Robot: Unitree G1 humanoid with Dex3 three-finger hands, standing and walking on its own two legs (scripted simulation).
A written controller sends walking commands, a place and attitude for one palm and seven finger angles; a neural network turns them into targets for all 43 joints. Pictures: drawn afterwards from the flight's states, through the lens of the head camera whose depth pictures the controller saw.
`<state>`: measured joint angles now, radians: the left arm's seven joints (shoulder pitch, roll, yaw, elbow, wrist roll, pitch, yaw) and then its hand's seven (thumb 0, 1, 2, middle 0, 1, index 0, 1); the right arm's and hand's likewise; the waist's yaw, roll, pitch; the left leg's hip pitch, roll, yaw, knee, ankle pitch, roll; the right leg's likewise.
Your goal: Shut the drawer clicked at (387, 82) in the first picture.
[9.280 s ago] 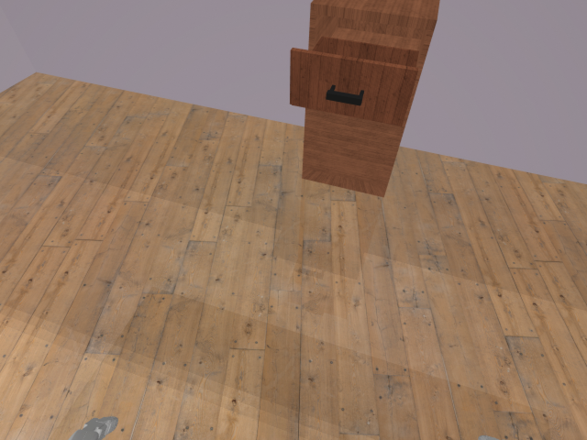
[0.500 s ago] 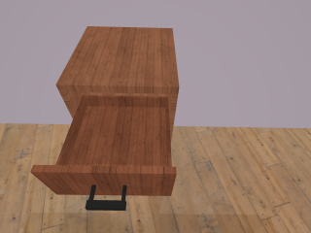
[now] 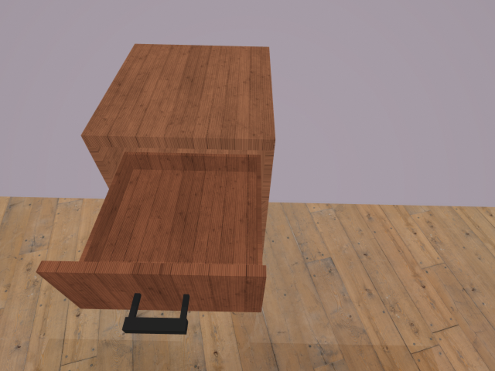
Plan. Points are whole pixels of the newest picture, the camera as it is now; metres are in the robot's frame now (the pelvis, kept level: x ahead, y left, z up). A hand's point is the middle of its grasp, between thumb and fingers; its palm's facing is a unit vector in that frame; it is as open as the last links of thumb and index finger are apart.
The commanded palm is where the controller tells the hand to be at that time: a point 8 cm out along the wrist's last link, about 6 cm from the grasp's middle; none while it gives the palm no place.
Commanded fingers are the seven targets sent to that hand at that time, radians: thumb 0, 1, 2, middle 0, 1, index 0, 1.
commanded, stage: look again from close up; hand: left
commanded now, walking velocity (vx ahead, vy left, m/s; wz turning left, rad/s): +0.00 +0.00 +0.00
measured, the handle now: (158, 312) +0.23 +0.18 -0.09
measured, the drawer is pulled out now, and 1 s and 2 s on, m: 0.30 0.30 0.30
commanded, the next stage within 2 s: shuffle to correct the standing spot in 0.06 s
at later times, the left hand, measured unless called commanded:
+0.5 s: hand out of the picture +0.00 +0.17 -0.17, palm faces -0.01 -0.97 -0.24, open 7.4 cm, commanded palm none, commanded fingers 0.00 0.90 0.90 -0.20 -0.30 -0.20 -0.30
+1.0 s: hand out of the picture -0.04 +0.17 -0.18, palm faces +0.00 -0.99 -0.15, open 7.4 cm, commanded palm none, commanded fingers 0.00 0.90 0.90 -0.20 -0.30 -0.20 -0.30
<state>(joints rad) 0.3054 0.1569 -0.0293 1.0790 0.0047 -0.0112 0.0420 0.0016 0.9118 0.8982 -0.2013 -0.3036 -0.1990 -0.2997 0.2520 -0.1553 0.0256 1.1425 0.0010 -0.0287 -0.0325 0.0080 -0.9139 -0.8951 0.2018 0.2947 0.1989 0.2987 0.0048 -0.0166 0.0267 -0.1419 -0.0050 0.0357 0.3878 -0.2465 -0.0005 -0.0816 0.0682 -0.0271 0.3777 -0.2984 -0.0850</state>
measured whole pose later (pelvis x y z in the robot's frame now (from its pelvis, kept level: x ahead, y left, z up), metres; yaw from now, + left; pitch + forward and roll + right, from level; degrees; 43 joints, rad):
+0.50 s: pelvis -0.03 -0.02 +0.00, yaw -1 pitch +0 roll +1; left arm 0.26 0.19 0.00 0.99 0.01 0.02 0.04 0.00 0.91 0.90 -0.20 -0.30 -0.20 -0.30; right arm 0.23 -0.16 -0.01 1.07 0.00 0.00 -0.04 0.01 -0.91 -0.89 0.20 0.29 0.20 0.30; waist -0.01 -0.02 0.06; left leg -0.23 0.03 0.04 0.45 -0.23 -0.03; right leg -0.19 0.10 -0.03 0.47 -0.29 -0.11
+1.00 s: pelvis -0.02 +0.01 +0.00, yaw -1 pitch +1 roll +0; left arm 0.33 0.15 -0.03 1.08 0.00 0.00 0.03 0.00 0.91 0.90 -0.20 -0.30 -0.20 -0.30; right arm 0.37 -0.11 0.04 1.16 0.00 -0.03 -0.03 0.01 -0.91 -0.90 0.20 0.29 0.20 0.30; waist 0.00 -0.03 0.04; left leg -0.20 0.00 0.03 0.42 -0.24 0.01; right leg -0.13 0.08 -0.02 0.37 -0.26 -0.07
